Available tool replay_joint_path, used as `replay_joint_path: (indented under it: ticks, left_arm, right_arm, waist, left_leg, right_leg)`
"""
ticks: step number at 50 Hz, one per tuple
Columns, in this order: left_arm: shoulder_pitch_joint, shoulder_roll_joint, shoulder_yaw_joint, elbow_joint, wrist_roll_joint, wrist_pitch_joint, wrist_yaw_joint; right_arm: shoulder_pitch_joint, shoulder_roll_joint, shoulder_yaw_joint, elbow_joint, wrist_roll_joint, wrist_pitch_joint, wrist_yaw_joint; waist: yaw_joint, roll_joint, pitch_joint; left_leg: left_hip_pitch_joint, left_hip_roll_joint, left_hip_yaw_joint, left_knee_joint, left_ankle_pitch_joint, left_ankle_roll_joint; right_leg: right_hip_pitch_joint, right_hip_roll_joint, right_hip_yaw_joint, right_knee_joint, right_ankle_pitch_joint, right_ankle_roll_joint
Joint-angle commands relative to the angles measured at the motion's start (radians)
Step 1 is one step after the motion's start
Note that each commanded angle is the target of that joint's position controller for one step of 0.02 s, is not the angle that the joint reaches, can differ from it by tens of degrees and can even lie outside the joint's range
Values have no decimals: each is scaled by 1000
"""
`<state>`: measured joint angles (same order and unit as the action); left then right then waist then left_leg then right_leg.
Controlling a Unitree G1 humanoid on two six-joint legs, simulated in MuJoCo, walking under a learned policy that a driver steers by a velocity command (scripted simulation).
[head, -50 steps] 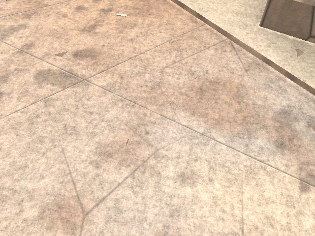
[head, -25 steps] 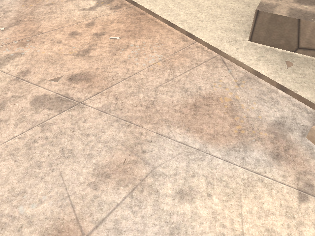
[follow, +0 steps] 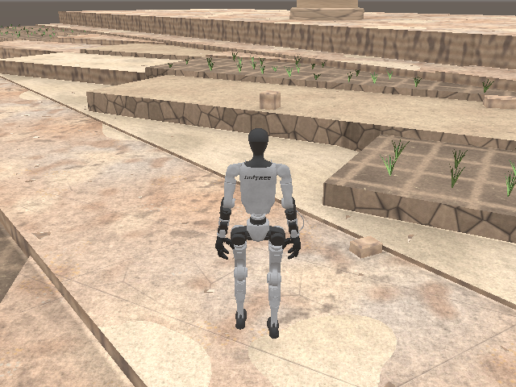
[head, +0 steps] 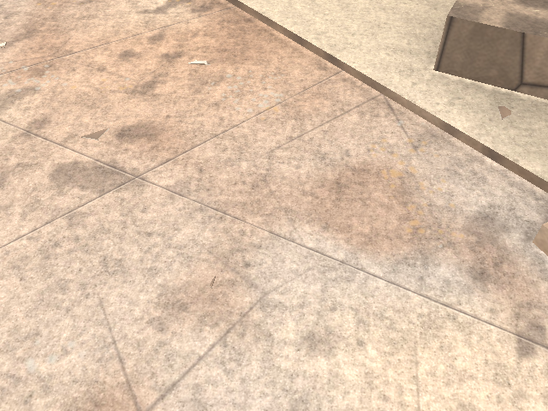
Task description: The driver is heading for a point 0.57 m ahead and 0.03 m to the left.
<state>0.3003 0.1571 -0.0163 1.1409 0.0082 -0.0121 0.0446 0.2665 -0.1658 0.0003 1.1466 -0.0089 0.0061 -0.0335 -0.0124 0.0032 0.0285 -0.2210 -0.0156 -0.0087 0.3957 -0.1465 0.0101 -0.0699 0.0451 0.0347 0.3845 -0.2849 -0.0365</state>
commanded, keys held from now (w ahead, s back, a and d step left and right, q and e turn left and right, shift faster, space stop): no key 0.24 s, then w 0.76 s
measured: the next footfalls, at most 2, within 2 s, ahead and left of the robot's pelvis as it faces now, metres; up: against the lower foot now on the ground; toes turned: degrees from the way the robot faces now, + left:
right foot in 1.04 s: +0.50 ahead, -0.02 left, +0.00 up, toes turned -4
left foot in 1.50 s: +0.59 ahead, +0.15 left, +0.00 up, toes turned +3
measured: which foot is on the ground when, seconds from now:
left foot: down 0.00-1.00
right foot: down 0.00-0.56, up 0.58-1.00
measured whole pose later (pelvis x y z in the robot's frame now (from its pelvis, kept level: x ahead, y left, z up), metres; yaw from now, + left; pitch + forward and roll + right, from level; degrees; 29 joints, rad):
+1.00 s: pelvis +0.30 +0.05 -0.02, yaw +0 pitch +1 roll +0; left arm -0.01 0.17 0.03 0.91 0.02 -0.05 -0.02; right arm 0.52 -0.13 -0.01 1.13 -0.02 -0.10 -0.02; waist -0.06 0.00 0.07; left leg 0.19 -0.06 0.05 0.20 -0.40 0.07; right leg -0.55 0.01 -0.12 0.59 -0.10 -0.11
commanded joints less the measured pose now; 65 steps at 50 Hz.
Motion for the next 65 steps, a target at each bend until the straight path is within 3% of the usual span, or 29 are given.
replay_joint_path:
  ticks: [1, 12, 15, 18, 20, 23, 25, 26, 27, 28, 29, 30, 31, 32, 34, 37, 43, 46, 49, 51, 52, 53, 54, 55, 56, 58, 59, 61, 65]
  left_arm:
    - [73, 78, 11, -4, 0, -5, 4]
    - [103, 61, 9, 5, 1, -7, 7]
    - [135, 95, 26, 9, 5, 0, 5]
    - [195, 143, 53, 5, 4, 8, 2]
    - [215, 138, 60, 5, 13, -5, 0]
    - [216, 146, 71, -1, 21, -32, -6]
    - [175, 151, 75, -14, 13, -44, -9]
    - [131, 150, 74, -28, 5, -47, -11]
    - [112, 135, 68, -40, 7, -57, -17]
    - [86, 73, 49, -79, 3, -69, -30]
    - [99, 65, 51, -110, 14, -71, -38]
    - [53, 105, 62, -116, 35, -64, -43]
    - [24, 81, 57, -121, 32, -69, -54]
    - [26, 62, 55, -118, 22, -74, -61]
    - [46, 63, 60, -113, 30, -62, -68]
    - [-1, 74, 69, -135, 27, -41, -72]
    - [-291, 50, 54, -248, 13, -34, -77]
    - [-350, 57, 51, -276, 7, -35, -75]
    - [-255, 97, 69, -262, 8, -44, -59]
    - [13, 136, 96, -174, 9, -59, -44]
    - [162, 192, 117, -138, 32, -65, -34]
    - [227, 284, 139, -138, 58, -65, -34]
    - [145, 253, 134, -143, 12, -53, -45]
    - [12, 208, 118, -165, -4, -56, -45]
    - [-38, 138, 99, -169, -3, -68, -49]
    - [-27, 57, 72, -137, 0, -84, -40]
    - [-9, 49, 64, -124, 4, -91, -38]
    - [20, 81, 62, -109, 10, -102, -38]
    - [31, 104, 49, -105, 14, -92, -35]
  right_arm:
    - [54, -80, -12, -3, 0, -3, -4]
    - [61, -63, -11, 18, 1, -1, -8]
    - [49, -66, -16, 9, -5, 4, -3]
    - [-32, -43, -17, -50, -28, -2, 15]
    - [-83, -48, -21, -96, -31, -24, 24]
    - [-102, -69, -35, -142, -18, -59, 40]
    - [-38, -65, -44, -141, -4, -73, 47]
    - [73, -54, -49, -107, 1, -76, 48]
    - [212, -79, -67, -58, 2, -79, 42]
    - [365, -174, -94, -35, -13, -86, 29]
    - [461, -234, -106, 3, -7, -72, 32]
    - [334, -171, -88, -27, -10, -60, 29]
    - [217, -142, -78, -73, -12, -65, 33]
    - [153, -131, -72, -96, -13, -73, 35]
    - [144, -88, -52, -94, -8, -91, 30]
    - [234, -87, -42, -57, -4, -107, 23]
    - [290, -78, -24, -45, -7, -112, 18]
    - [307, -96, -26, -36, -7, -116, 11]
    - [269, -124, -34, -38, -12, -120, 5]
    - [236, -145, -42, -44, -12, -110, 5]
    - [239, -126, -36, -60, -5, -109, 11]
    - [362, 1, -16, -79, 30, -104, 25]
    - [315, -93, -44, -74, 17, -98, 23]
    - [220, -100, -48, -112, 6, -97, 20]
    - [175, -90, -48, -119, -5, -99, 18]
    - [194, -52, -49, -109, -27, -75, 20]
    - [206, -32, -48, -102, -29, -61, 24]
    - [201, -20, -47, -105, -26, -40, 26]
    - [89, -26, -38, -131, -17, -23, 19]
  waist:
    - [1, -9, 44]
    - [2, -8, 50]
    - [16, -54, 62]
    - [61, -150, 195]
    - [71, -141, 238]
    - [58, -117, 208]
    - [6, -114, 171]
    - [-54, -94, 141]
    - [-111, -26, 82]
    - [-170, 200, 3]
    - [-154, 339, -34]
    - [-81, 147, 61]
    - [-45, 49, 116]
    - [-12, 15, 118]
    - [21, 30, 91]
    - [24, 56, 79]
    - [-18, 76, 128]
    - [-23, 90, 129]
    - [40, 95, 62]
    - [153, 81, -75]
    - [202, 32, -163]
    - [136, -180, -292]
    - [122, -81, -291]
    - [66, -48, -121]
    - [46, 9, -49]
    - [-12, 1, -7]
    - [-25, -13, -12]
    - [-46, -36, -23]
    - [-43, -85, -29]
  left_leg:
    - [76, 95, -95, -39, 91, 29]
    - [77, 95, -92, -31, 104, 27]
    - [25, 27, -39, 42, -182, 38]
    - [-234, -22, 62, 257, -304, 44]
    - [-341, 35, 55, 360, -282, 51]
    - [-377, 60, 52, 327, -285, 58]
    - [-191, 29, 90, 204, -193, 64]
    - [16, -9, 118, 111, -131, 68]
    - [252, -26, 85, 66, -122, 73]
    - [415, 210, -264, -116, -359, 128]
    - [454, 384, -641, -259, -484, 213]
    - [333, 381, -601, -251, -552, 209]
    - [231, 352, -502, -252, -473, 198]
    - [175, 309, -398, -266, -336, 182]
    - [156, 244, -250, -271, -118, 158]
    - [210, 217, -140, -251, 172, 156]
    - [188, 177, -35, -261, 423, 153]
    - [220, 196, -17, -254, 526, 154]
    - [299, 219, 10, -103, 857, 141]
    - [282, 199, 34, 219, 895, 124]
    - [110, 161, 52, 477, 619, 117]
    - [-235, -22, 92, 917, -163, 72]
    - [-336, -58, -32, 1047, -333, 80]
    - [-375, 8, -46, 1018, -251, 80]
    - [-340, 36, -41, 964, -207, 77]
    - [-224, 70, -38, 854, -203, 59]
    - [-182, 67, -31, 809, -201, 52]
    - [-160, 50, -9, 733, -178, 37]
    - [-153, 47, 40, 471, -80, 22]
  right_leg:
    - [-131, -118, 91, -89, 141, -28]
    - [-123, -120, 87, -84, 165, -28]
    - [-139, -110, 125, -130, -213, -65]
    - [-125, -260, 336, -248, -544, -172]
    - [-92, -329, 399, -271, -457, -220]
    - [10, -318, 333, -224, -217, -217]
    - [-61, -280, 248, -163, -74, -184]
    - [-171, -239, 184, -96, -12, -154]
    - [-286, -179, 113, 54, 107, -124]
    - [-434, -55, -36, 393, 50, -66]
    - [-596, 39, -78, 659, -256, -48]
    - [-636, -48, -8, 792, -201, -67]
    - [-634, -89, 7, 808, -85, -74]
    - [-594, -116, 7, 777, -5, -71]
    - [-543, -133, -18, 730, 49, -50]
    - [-597, -120, -66, 695, 85, -28]
    - [-600, -82, -146, 387, 211, -8]
    - [-511, -53, -172, 249, 240, -38]
    - [-362, 0, -177, 202, 176, -97]
    - [-89, 31, -167, 115, 173, -136]
    - [140, -106, -19, 87, 62, -174]
    - [408, -441, 492, 29, 73, -331]
    - [339, -453, 663, -102, 122, -363]
    - [176, -429, 466, -112, 224, -326]
    - [49, -387, 342, -125, 414, -294]
    - [-107, -302, 141, -137, 657, -227]
    - [-137, -284, 90, -137, 739, -208]
    - [-157, -261, 24, -130, 889, -203]
    - [-147, -208, -67, -111, 932, -161]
